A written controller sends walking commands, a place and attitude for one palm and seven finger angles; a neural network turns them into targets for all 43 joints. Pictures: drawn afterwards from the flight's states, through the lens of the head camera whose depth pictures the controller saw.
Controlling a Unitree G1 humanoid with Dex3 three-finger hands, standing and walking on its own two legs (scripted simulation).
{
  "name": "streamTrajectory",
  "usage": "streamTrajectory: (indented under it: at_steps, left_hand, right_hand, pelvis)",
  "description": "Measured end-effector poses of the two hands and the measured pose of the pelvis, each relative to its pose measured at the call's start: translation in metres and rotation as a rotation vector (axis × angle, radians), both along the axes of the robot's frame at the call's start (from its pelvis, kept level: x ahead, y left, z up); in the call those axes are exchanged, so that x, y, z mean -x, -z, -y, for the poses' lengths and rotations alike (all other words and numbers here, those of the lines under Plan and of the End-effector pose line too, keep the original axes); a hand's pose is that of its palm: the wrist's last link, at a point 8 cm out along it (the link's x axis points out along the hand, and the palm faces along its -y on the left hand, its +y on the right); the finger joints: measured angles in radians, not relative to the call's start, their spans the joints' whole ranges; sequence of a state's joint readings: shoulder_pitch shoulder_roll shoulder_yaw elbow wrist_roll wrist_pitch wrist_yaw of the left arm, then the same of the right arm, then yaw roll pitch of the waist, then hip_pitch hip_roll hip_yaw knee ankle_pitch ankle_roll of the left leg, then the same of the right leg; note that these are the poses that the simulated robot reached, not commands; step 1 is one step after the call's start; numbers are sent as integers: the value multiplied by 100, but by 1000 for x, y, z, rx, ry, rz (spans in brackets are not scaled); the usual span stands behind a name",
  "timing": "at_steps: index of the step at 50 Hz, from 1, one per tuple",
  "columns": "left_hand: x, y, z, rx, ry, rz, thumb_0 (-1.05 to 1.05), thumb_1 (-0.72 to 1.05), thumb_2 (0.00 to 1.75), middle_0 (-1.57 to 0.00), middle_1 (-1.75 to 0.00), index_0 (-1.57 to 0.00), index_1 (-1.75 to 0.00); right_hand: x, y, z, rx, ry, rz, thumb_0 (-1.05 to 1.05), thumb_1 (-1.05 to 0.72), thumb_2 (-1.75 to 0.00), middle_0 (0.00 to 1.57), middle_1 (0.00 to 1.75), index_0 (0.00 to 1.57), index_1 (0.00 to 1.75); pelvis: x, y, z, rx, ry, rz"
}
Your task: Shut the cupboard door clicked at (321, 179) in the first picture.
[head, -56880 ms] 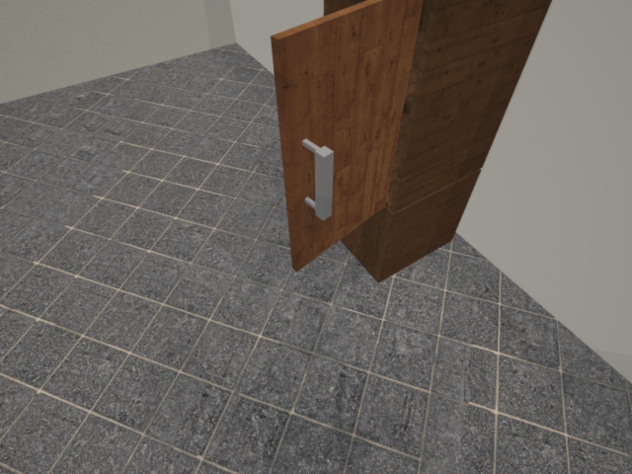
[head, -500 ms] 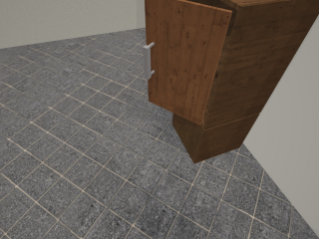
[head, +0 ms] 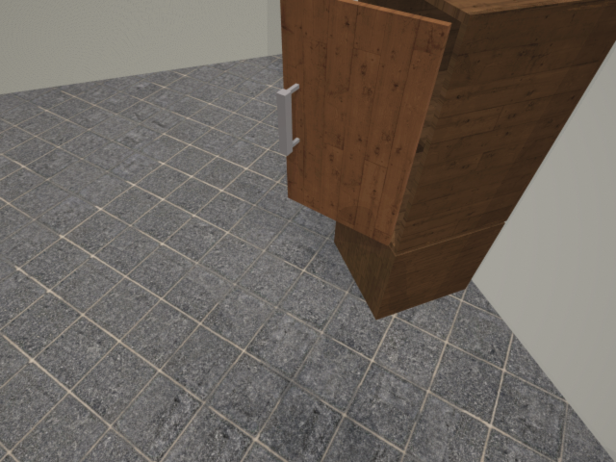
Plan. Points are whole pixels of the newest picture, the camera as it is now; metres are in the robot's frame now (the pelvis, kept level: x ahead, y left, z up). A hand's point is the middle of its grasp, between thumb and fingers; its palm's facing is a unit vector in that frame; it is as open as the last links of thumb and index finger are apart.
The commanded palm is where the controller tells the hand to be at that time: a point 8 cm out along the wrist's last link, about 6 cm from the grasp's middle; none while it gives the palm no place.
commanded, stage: walk to a spot facing it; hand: left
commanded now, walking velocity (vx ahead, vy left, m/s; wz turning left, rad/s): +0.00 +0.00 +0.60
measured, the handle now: (290, 120) +0.88 +0.08 -0.04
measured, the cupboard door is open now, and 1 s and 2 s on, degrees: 36 36 36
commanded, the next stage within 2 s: none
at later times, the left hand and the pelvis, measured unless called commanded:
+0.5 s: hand out of the picture -0.02 +0.25 -0.18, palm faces +0.27 -0.92 -0.27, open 7.4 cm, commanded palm none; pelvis -0.04 +0.02 -0.01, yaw +17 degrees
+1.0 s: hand out of the picture -0.11 +0.19 -0.18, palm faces +0.60 -0.76 -0.23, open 7.4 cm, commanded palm none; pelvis -0.05 -0.01 -0.02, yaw +38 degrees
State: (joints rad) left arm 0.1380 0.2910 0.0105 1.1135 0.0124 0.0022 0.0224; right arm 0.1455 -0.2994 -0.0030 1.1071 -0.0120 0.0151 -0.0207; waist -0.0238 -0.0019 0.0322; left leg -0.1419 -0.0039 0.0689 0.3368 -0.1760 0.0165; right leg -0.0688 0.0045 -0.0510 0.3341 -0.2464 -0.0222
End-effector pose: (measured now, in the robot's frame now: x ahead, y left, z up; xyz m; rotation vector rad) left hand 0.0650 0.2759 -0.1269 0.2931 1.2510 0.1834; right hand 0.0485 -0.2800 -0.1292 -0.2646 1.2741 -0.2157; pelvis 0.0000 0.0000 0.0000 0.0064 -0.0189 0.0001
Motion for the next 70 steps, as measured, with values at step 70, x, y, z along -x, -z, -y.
streamTrajectory:
  at_steps: [70]
  left_hand:
    - [197, -6, 43, -69, -875, 139, 1, 90, 90, -20, -30, -20, -30]
  right_hand:
    - [-174, 42, -131, -87, -836, -127, 0, -90, -90, 21, 30, 20, 30]
  pelvis:
    - [-24, 21, -1, -12, -892, -30]
